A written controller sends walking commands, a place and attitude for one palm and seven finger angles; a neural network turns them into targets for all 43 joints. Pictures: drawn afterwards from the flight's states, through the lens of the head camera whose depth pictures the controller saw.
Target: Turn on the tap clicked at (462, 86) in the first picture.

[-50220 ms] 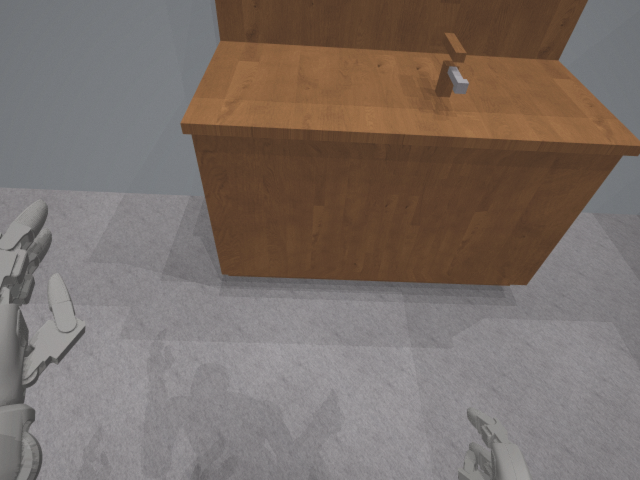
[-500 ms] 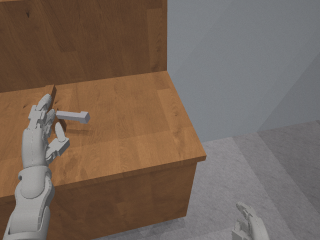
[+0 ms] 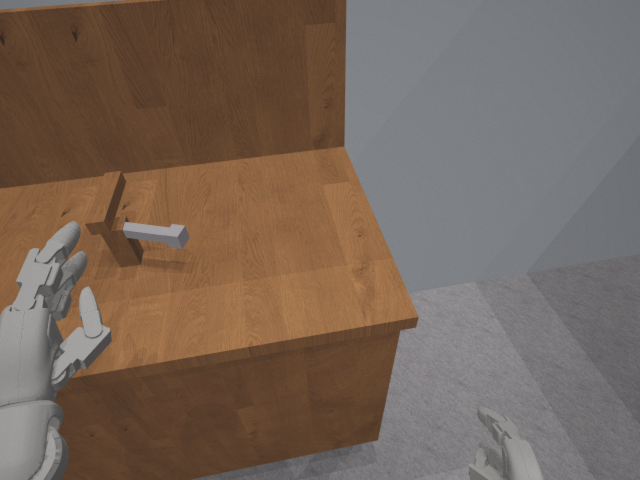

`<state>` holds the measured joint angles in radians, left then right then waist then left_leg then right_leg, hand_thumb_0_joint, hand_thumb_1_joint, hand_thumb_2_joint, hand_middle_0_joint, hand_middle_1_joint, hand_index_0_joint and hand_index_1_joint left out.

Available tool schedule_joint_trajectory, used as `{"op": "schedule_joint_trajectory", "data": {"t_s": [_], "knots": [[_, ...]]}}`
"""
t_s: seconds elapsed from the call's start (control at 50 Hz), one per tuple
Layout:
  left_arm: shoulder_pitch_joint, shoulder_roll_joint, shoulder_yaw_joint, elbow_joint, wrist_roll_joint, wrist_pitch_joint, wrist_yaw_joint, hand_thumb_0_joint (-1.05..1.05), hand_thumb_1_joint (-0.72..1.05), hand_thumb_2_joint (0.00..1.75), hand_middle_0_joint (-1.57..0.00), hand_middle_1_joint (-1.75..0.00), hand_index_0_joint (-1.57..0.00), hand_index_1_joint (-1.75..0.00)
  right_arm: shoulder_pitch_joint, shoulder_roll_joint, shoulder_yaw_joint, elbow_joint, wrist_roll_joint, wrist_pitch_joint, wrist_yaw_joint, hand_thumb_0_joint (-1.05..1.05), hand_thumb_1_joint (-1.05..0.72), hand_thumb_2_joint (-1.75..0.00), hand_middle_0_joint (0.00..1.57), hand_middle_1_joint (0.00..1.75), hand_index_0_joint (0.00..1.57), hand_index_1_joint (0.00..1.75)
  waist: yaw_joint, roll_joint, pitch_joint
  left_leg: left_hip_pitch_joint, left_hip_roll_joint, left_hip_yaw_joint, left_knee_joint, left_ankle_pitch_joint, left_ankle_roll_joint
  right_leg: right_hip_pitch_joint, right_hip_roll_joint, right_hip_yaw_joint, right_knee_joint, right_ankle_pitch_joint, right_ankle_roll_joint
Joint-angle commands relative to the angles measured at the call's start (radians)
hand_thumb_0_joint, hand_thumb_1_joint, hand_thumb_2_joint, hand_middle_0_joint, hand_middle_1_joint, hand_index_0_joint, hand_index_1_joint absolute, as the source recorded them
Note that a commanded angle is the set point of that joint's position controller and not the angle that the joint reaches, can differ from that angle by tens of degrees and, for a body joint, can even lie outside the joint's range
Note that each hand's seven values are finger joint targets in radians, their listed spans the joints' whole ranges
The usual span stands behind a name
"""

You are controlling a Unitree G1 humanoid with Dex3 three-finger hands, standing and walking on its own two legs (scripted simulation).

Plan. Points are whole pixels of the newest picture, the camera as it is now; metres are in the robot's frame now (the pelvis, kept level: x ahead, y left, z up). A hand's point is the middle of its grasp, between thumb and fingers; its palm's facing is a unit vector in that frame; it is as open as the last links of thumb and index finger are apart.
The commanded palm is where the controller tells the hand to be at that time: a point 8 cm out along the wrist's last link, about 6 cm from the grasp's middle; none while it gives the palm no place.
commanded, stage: draw the hand back beside the body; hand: left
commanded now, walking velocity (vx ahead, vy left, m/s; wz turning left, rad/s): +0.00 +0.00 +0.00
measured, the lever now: (177, 236) +0.46 +0.30 +0.04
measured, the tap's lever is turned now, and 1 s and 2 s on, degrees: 68 68 68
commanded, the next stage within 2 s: step back with the hand held close in 0.30 s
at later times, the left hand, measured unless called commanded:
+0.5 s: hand (91, 334) +0.19 +0.24 +0.17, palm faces +0.43 -0.83 -0.35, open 7.4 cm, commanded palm +0.15 +0.28 +0.17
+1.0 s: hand (39, 398) +0.14 +0.26 +0.16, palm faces +0.40 -0.80 -0.44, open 7.4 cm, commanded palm +0.09 +0.30 +0.17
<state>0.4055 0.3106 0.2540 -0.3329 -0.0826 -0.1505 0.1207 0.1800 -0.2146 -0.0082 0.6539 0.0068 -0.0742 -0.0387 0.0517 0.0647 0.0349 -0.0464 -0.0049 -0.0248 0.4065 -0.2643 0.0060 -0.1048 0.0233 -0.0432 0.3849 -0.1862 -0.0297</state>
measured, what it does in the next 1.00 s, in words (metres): shifts its weight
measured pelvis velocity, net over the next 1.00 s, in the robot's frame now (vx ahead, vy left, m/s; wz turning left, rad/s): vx -0.07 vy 0.02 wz -0.01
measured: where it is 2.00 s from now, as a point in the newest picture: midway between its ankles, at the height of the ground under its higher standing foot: outside the picture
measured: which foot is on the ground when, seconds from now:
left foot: down 0.00-1.00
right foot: down 0.00-1.00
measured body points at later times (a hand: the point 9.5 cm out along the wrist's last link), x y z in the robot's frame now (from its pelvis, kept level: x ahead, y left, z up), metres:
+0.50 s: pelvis -0.01 +0.00 +0.00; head -0.02 -0.02 +0.45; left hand +0.17 +0.28 +0.19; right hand +0.18 -0.22 -0.09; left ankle -0.02 +0.12 -0.74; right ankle +0.02 -0.10 -0.74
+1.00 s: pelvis -0.07 +0.02 -0.01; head -0.06 +0.00 +0.44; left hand +0.11 +0.30 +0.18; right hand +0.11 -0.22 -0.10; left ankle -0.02 +0.12 -0.74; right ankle +0.02 -0.10 -0.74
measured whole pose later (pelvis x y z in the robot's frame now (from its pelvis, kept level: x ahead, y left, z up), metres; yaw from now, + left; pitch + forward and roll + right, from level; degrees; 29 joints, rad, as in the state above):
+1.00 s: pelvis -0.07 +0.02 -0.01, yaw -1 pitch -1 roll +0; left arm 0.49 0.36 0.35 -0.44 -0.04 -0.22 0.14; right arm 0.19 -0.23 -0.02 0.56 0.01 -0.02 -0.05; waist 0.03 0.04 0.04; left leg -0.30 -0.03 0.00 0.54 -0.22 0.03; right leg -0.34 0.00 -0.02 0.45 -0.10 0.00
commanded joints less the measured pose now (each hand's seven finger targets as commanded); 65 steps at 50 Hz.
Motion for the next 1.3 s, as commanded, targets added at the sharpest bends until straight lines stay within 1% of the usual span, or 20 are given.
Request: {"op": "schedule_joint_trajectory", "data": {"t_s": [0.0,0.04,0.22,0.38,0.4,0.42,0.44,0.5,0.56,0.66,0.76,0.82,0.94,1.04,1.06,1.08,1.16,1.2,1.26,1.28], "knots": [[-0.03,0.174,0.112,-0.27,0.0,-0.065,0.012,0.0,0.9,0.9,-0.2,-0.3,-0.2,-0.3,-0.138,-0.103,-0.039,-0.177,0.002,-0.06,-0.01,0.0,-0.9,-0.9,0.2,0.3,0.2,0.3,0.005,0.011,-0.061,-0.105,0.015,0.006,-0.06,0.161,0.011,0.062,-0.037,0.03,-0.055,0.101,-0.002],[-0.041,0.179,0.114,-0.264,0.001,-0.064,0.015,0.0,0.9,0.9,-0.2,-0.3,-0.2,-0.3,-0.136,-0.105,-0.042,-0.172,0.0,-0.064,-0.012,0.0,-0.9,-0.9,0.2,0.3,0.2,0.3,0.0,-0.029,-0.058,-0.104,0.015,0.009,-0.052,0.162,0.015,0.052,-0.037,0.031,-0.054,0.108,0.0],[-0.08,0.172,0.106,-0.238,0.003,-0.065,0.022,0.0,0.9,0.9,-0.2,-0.3,-0.2,-0.3,-0.141,-0.104,-0.041,-0.169,0.002,-0.073,-0.025,0.0,-0.9,-0.9,0.2,0.3,0.2,0.3,-0.003,-0.043,-0.054,-0.101,0.007,0.002,-0.05,0.102,0.022,0.023,-0.039,0.03,-0.053,0.036,0.002],[-0.066,0.175,0.111,-0.27,0.005,-0.069,0.023,0.0,0.9,0.9,-0.2,-0.3,-0.2,-0.3,-0.141,-0.1,-0.037,-0.171,0.002,-0.079,-0.023,0.0,-0.9,-0.9,0.2,0.3,0.2,0.3,0.0,0.008,-0.065,-0.106,0.01,-0.001,-0.056,0.119,0.015,0.041,-0.04,0.028,-0.043,0.057,-0.002],[-0.123,0.216,0.146,-0.281,0.003,-0.071,0.029,0.0,0.9,0.9,-0.2,-0.3,-0.2,-0.3,-0.138,-0.106,-0.038,-0.167,0.002,-0.079,-0.025,0.0,-0.9,-0.9,0.2,0.3,0.2,0.3,0.0,0.009,-0.088,-0.102,0.008,-0.002,-0.054,0.128,0.015,0.054,-0.041,0.03,-0.043,0.07,-0.003],[-0.241,0.334,0.279,-0.346,-0.001,-0.108,0.03,0.0,0.9,0.9,-0.2,-0.3,-0.2,-0.3,-0.116,-0.117,-0.031,-0.198,0.009,-0.066,-0.026,0.0,-0.9,-0.9,0.2,0.3,0.2,0.3,-0.012,-0.003,-0.022,-0.14,0.038,-0.02,-0.028,0.087,0.039,-0.026,-0.091,0.138,-0.089,0.139,0.0],[-0.127,0.248,0.218,-0.23,0.003,-0.108,0.017,0.0,0.9,0.9,-0.2,-0.3,-0.2,-0.3,-0.103,-0.103,-0.03,-0.177,0.004,-0.057,-0.026,0.0,-0.9,-0.9,0.2,0.3,0.2,0.3,-0.024,-0.064,-0.029,-0.133,0.038,-0.032,-0.006,0.091,0.039,-0.04,-0.122,0.132,-0.09,0.158,0.002],[-0.043,0.18,0.152,-0.185,0.015,-0.102,-0.001,0.0,0.9,0.9,-0.2,-0.3,-0.2,-0.3,-0.092,-0.116,-0.038,-0.201,0.003,-0.032,-0.019,0.0,-0.9,-0.9,0.2,0.3,0.2,0.3,-0.028,-0.066,-0.068,-0.122,0.056,-0.032,-0.005,0.187,0.034,-0.036,-0.123,0.115,-0.053,0.236,0.009],[0.015,0.171,0.139,-0.213,0.017,-0.099,-0.002,0.0,0.9,0.9,-0.2,-0.3,-0.2,-0.3,-0.095,-0.129,-0.047,-0.222,0.004,-0.014,-0.017,0.0,-0.9,-0.9,0.2,0.3,0.2,0.3,-0.025,-0.002,-0.143,-0.11,0.076,-0.03,-0.014,0.308,0.031,-0.002,-0.114,0.095,-0.007,0.31,0.02],[0.023,0.241,0.193,-0.307,0.026,-0.1,0.013,0.0,0.9,0.9,-0.2,-0.3,-0.2,-0.3,-0.098,-0.138,-0.053,-0.251,0.002,0.015,-0.023,0.0,-0.9,-0.9,0.2,0.3,0.2,0.3,-0.021,-0.026,-0.188,-0.161,0.086,-0.05,-0.028,0.336,0.028,0.026,-0.101,0.083,0.035,0.311,0.027],[0.031,0.278,0.238,-0.357,0.032,-0.113,0.027,0.0,0.9,0.9,-0.2,-0.3,-0.2,-0.3,-0.1,-0.136,-0.056,-0.261,0.002,0.019,-0.03,0.0,-0.9,-0.9,0.2,0.3,0.2,0.3,-0.019,0.025,-0.172,-0.263,0.096,-0.067,-0.046,0.234,0.04,0.03,-0.084,0.092,0.063,0.24,0.034],[0.051,0.234,0.211,-0.329,0.034,-0.115,0.027,0.0,0.9,0.9,-0.2,-0.3,-0.2,-0.3,-0.089,-0.133,-0.058,-0.261,0.005,0.016,-0.028,0.0,-0.9,-0.9,0.2,0.3,0.2,0.3,-0.024,0.018,-0.151,-0.337,0.098,-0.072,-0.054,0.115,0.047,0.037,-0.079,0.098,0.072,0.184,0.035],[0.039,0.2,0.172,-0.275,0.042,-0.116,0.032,0.0,0.9,0.9,-0.2,-0.3,-0.2,-0.3,-0.065,-0.135,-0.059,-0.25,0.008,0.002,-0.023,0.0,-0.9,-0.9,0.2,0.3,0.2,0.3,-0.04,-0.076,-0.081,-0.401,0.06,-0.061,0.006,-0.207,0.051,-0.1,-0.121,0.169,-0.051,-0.119,0.018],[-0.019,0.223,0.179,-0.306,0.056,-0.129,0.05,0.0,0.9,0.9,-0.2,-0.3,-0.2,-0.3,-0.056,-0.137,-0.055,-0.241,0.002,-0.014,-0.027,0.0,-0.9,-0.9,0.2,0.3,0.2,0.3,-0.048,-0.092,-0.072,-0.387,0.063,-0.08,0.037,-0.268,0.058,-0.199,-0.127,0.167,-0.08,-0.297,0.013],[-0.03,0.262,0.211,-0.327,0.06,-0.132,0.056,0.0,0.9,0.9,-0.2,-0.3,-0.2,-0.3,-0.058,-0.145,-0.056,-0.239,-0.002,-0.017,-0.03,0.0,-0.9,-0.9,0.2,0.3,0.2,0.3,-0.048,-0.055,-0.077,-0.408,0.074,-0.099,-0.006,-0.273,0.063,-0.174,-0.109,0.152,-0.052,-0.273,0.017],[-0.042,0.224,0.183,-0.344,0.06,-0.136,0.054,0.0,0.9,0.9,-0.2,-0.3,-0.2,-0.3,-0.06,-0.135,-0.051,-0.241,-0.002,-0.019,-0.032,0.0,-0.9,-0.9,0.2,0.3,0.2,0.3,-0.05,-0.023,-0.083,-0.436,0.088,-0.118,-0.042,-0.277,0.069,-0.134,-0.089,0.127,-0.009,-0.23,0.025],[-0.028,0.255,0.24,-0.372,0.08,-0.151,0.059,0.0,0.9,0.9,-0.2,-0.3,-0.2,-0.3,-0.077,-0.153,-0.061,-0.249,0.002,-0.033,-0.034,0.0,-0.9,-0.9,0.2,0.3,0.2,0.3,-0.036,0.134,-0.128,-0.66,0.16,-0.188,-0.161,-0.385,0.104,0.135,-0.012,0.081,0.216,-0.012,0.051],[0.002,0.219,0.228,-0.365,0.094,-0.158,0.05,0.0,0.9,0.9,-0.2,-0.3,-0.2,-0.3,-0.08,-0.149,-0.066,-0.259,0.003,-0.04,-0.03,0.0,-0.9,-0.9,0.2,0.3,0.2,0.3,-0.032,0.17,-0.121,-0.754,0.195,-0.217,-0.201,-0.479,0.123,0.198,0.02,0.068,0.315,0.018,0.06],[0.03,0.243,0.263,-0.334,0.105,-0.156,0.042,0.0,0.9,0.9,-0.2,-0.3,-0.2,-0.3,-0.08,-0.151,-0.074,-0.257,-0.003,-0.042,-0.027,0.0,-0.9,-0.9,0.2,0.3,0.2,0.3,-0.032,0.133,-0.091,-0.833,0.197,-0.215,-0.157,-0.494,0.134,0.21,0.031,0.093,0.353,0.058,0.057],[0.036,0.201,0.229,-0.322,0.101,-0.158,0.033,0.0,0.9,0.9,-0.2,-0.3,-0.2,-0.3,-0.081,-0.136,-0.071,-0.252,0.0,-0.038,-0.025,0.0,-0.9,-0.9,0.2,0.3,0.2,0.3,-0.035,0.075,-0.059,-0.822,0.182,-0.189,-0.111,-0.482,0.126,0.165,0.017,0.112,0.32,0.055,0.05]]}}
